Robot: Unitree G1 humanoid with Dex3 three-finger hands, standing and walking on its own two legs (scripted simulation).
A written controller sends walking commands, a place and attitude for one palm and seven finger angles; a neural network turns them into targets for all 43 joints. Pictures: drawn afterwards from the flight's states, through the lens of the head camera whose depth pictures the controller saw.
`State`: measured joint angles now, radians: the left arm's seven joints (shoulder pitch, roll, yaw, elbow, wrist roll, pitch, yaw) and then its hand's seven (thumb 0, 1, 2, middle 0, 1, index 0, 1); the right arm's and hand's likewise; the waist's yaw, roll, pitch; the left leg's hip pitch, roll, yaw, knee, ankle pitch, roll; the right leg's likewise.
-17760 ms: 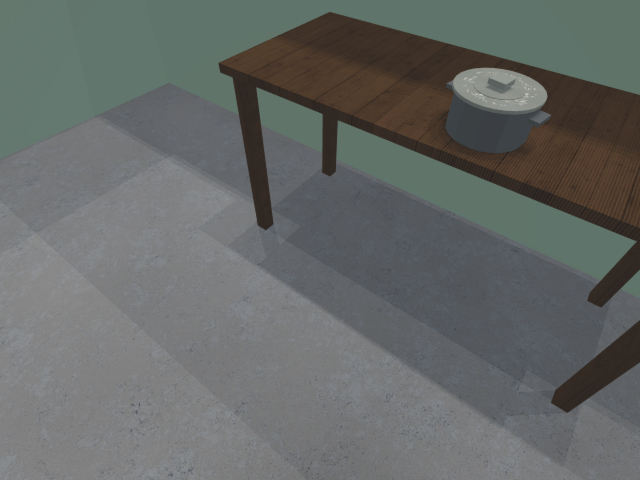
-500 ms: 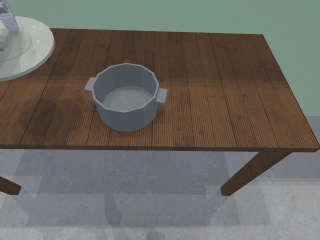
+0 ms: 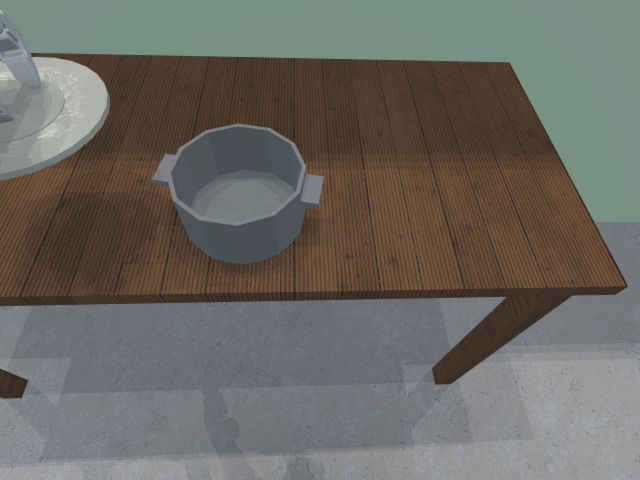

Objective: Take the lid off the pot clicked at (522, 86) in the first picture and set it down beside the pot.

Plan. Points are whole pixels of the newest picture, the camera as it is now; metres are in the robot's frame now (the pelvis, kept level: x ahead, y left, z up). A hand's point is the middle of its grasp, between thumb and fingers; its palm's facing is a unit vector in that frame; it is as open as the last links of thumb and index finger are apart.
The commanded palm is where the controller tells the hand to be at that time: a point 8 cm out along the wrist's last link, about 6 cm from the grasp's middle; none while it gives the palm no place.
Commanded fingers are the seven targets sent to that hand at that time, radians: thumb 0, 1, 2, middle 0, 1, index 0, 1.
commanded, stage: lower the lid onto the table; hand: left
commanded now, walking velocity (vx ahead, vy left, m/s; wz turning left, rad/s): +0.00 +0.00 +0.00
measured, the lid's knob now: (0, 97) +0.51 +0.32 +0.19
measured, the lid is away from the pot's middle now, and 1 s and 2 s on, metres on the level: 0.23 0.23 0.23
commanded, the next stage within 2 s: none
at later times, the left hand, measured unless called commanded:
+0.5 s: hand (17, 111) +0.49 +0.30 +0.18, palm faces -0.40 -0.12 -0.91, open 7.9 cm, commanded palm +0.52 +0.31 +0.25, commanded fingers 0.00 0.62 0.97 -0.90 -1.10 -0.82 -1.07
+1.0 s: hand (24, 138) +0.49 +0.31 +0.15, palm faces -0.43 -0.12 -0.89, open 7.9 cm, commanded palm +0.52 +0.31 +0.21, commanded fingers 0.00 0.62 0.97 -0.90 -1.10 -0.82 -1.07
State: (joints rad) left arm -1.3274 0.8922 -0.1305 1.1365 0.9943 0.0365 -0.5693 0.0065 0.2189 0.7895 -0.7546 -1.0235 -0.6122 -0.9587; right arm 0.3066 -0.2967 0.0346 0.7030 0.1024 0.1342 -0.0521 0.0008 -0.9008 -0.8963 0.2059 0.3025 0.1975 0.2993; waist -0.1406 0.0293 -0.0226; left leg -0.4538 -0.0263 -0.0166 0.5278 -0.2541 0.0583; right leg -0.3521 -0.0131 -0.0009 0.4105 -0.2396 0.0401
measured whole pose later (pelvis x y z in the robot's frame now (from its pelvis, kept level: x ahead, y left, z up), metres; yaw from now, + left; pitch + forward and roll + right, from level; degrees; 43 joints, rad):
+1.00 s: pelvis +0.00 +0.00 -0.01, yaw -1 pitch +13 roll -3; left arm -1.22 0.87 -0.10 1.16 0.98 -0.06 -0.52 0.01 0.23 0.79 -0.76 -1.03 -0.61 -0.96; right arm 0.32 -0.29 0.02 0.71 0.10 0.16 -0.06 0.00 -0.90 -0.90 0.21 0.30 0.20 0.30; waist -0.15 0.03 -0.04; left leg -0.54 -0.02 -0.01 0.61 -0.29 0.06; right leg -0.43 0.00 0.00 0.48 -0.27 0.04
